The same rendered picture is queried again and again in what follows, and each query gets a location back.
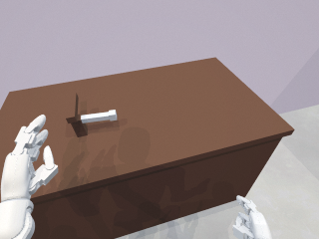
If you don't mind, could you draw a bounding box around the counter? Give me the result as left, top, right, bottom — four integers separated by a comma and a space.
0, 57, 295, 239

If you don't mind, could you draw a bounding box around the left robot forearm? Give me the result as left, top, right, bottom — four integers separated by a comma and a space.
0, 198, 35, 239

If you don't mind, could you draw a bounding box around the left robot hand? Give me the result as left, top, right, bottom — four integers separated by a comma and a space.
1, 115, 59, 202

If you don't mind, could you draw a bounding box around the tap lever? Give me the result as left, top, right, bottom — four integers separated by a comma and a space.
81, 110, 117, 123

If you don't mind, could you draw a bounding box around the right robot hand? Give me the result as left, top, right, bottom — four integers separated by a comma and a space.
232, 195, 272, 239

